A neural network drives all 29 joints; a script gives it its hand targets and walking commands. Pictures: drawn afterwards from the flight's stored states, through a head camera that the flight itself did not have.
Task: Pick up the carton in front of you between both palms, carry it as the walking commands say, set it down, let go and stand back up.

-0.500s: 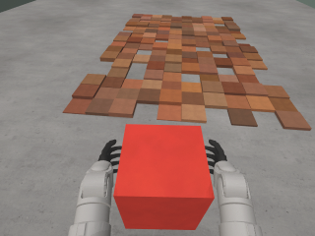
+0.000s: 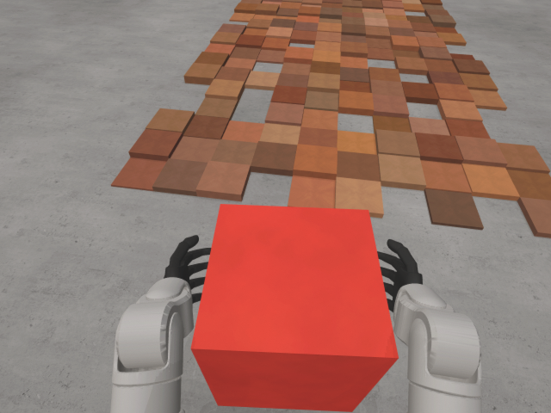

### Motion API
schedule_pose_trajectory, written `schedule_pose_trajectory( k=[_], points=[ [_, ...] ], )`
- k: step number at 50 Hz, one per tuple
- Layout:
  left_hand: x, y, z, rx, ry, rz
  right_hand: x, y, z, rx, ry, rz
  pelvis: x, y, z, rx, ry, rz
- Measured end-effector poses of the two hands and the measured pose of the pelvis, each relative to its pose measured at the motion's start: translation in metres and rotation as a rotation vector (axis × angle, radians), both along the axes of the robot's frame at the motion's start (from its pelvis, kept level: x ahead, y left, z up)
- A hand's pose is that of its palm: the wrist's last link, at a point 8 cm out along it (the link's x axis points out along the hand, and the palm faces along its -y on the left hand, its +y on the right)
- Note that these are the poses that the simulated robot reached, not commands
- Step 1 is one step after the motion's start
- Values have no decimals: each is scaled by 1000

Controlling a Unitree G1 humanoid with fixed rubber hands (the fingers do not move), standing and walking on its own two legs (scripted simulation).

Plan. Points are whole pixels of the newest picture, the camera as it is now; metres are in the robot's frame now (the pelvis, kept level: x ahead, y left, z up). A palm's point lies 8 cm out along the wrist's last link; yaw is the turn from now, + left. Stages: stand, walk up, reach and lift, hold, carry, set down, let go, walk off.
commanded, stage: carry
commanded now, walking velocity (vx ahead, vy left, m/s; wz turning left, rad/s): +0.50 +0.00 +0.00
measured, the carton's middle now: (289, 312) +0.27 -0.01 +0.01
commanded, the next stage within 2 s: none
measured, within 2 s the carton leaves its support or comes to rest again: neither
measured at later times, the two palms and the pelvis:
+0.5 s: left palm (200, 137) +0.58 +0.16 +0.10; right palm (356, 145) +0.56 -0.14 +0.10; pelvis +0.30 +0.04 +0.01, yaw -4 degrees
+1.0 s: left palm (229, 68) +0.90 +0.14 +0.09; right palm (343, 73) +0.90 -0.16 +0.08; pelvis +0.64 -0.01 +0.01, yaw +0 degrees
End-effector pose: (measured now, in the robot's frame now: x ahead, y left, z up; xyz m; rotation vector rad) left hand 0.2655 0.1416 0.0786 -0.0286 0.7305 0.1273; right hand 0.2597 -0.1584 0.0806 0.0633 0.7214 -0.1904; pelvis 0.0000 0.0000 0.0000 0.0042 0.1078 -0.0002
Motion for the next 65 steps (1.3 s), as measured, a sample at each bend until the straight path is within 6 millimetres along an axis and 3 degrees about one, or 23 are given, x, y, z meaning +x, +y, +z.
schedule_pose_trajectory(
  k=[5, 10, 14, 19, 26, 29, 34, 39, 45, 52, 58, 61, 65],
  points=[
    [53, 20, 7, -11, -8, 56, 68, 20, 8, 3, -9, 44, 54, 9, 3, 23, 0, -14],
    [127, 38, -1, -29, -57, 47, 135, 38, 1, -7, -58, 29, 122, 29, -19, 27, -39, -51],
    [178, 36, -5, -30, 14, -2, 170, 36, -6, -6, 12, -22, 166, 42, -9, 8, -34, -77],
    [242, 25, 5, -19, 30, -72, 215, 27, 6, -9, 29, -83, 222, 46, 9, -25, -18, -75],
    [331, 18, 16, -20, -40, -59, 313, 19, 22, -17, -40, -63, 315, 33, 9, -39, -19, -56],
    [371, 14, 10, -12, -43, -34, 361, 15, 14, -13, -43, -34, 362, 22, 0, -33, -28, -50],
    [443, 3, -12, 15, -23, 12, 446, 3, -17, 12, -22, 13, 442, -1, -22, -41, -58, -12],
    [491, 0, -22, 14, 87, 58, 509, 0, -26, 5, 86, 66, 498, -15, -3, -8, -44, 15],
    [562, -4, -5, 29, 65, 62, 580, -4, -13, 8, 65, 79, 573, -19, 14, 28, -30, 2],
    [673, -3, 13, 20, -39, 11, 675, -4, 5, 5, -39, 23, 675, -6, 7, 20, -41, -13],
    [794, 11, 14, -24, -147, -18, 786, 11, 17, -16, -147, -23, 772, 16, -23, 9, -69, -42],
    [854, 15, 18, -6, -124, -59, 839, 16, 24, -47, -122, -32, 803, 24, -21, 7, -62, -51],
    [926, 14, 40, -7, -104, -87, 902, 15, 43, -63, -98, -43, 841, 33, -7, -6, -43, -54]
  ],
)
